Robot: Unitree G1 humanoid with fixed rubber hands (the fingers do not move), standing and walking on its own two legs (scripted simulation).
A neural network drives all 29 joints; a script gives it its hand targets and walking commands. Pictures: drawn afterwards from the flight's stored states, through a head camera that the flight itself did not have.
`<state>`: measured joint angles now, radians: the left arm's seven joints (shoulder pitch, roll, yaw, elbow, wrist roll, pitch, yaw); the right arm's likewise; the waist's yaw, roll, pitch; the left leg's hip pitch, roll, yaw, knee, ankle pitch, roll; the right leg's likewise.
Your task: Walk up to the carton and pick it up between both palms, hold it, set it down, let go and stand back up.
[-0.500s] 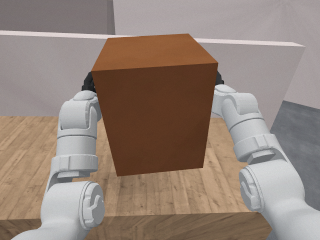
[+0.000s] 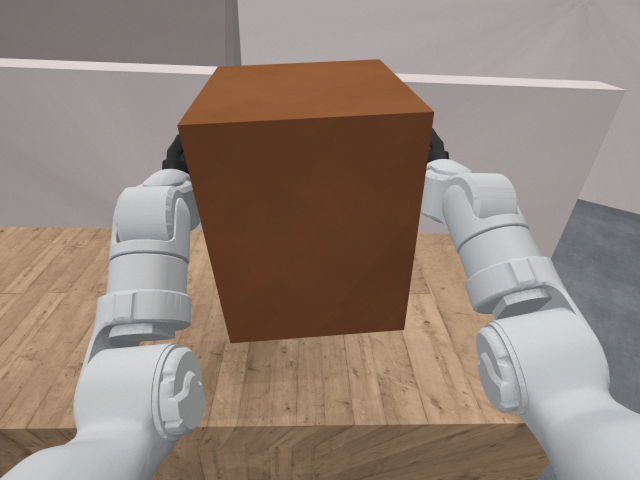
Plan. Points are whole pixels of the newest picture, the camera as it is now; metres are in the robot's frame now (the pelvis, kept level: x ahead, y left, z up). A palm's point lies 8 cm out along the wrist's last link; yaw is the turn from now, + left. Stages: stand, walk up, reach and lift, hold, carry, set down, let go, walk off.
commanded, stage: hold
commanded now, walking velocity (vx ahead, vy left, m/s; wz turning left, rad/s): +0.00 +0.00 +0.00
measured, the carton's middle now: (308, 194) +0.38 +0.00 +0.26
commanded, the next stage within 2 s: none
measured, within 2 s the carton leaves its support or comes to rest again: neither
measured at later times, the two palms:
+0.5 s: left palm (178, 176) +0.37 +0.15 +0.29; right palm (435, 178) +0.37 -0.15 +0.29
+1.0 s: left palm (182, 181) +0.37 +0.15 +0.29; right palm (439, 178) +0.37 -0.15 +0.29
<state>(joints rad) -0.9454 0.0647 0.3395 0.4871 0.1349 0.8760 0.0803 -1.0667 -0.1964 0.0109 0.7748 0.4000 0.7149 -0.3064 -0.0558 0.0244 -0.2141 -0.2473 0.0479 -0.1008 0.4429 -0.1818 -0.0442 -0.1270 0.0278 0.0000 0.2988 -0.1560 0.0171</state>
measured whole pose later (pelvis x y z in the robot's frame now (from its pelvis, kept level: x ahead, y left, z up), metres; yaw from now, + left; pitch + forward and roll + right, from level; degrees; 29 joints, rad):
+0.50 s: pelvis +0.00 +0.01 +0.00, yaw -1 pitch -1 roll -2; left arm -1.01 0.07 0.35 0.56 0.15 0.87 0.09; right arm -1.09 -0.20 0.00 0.83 0.39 0.70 -0.29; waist -0.05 0.04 -0.23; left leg -0.25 0.04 -0.09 0.45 -0.18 -0.04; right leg -0.14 0.02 0.02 0.31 -0.16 0.03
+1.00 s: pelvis +0.00 +0.00 +0.00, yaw +0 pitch -2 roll -2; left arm -0.95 0.05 0.35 0.49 0.14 0.89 0.10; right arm -1.06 -0.21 0.03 0.79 0.42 0.71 -0.30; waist -0.06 0.04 -0.23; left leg -0.24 0.04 -0.11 0.46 -0.20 -0.04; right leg -0.12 0.03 0.02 0.31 -0.17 0.02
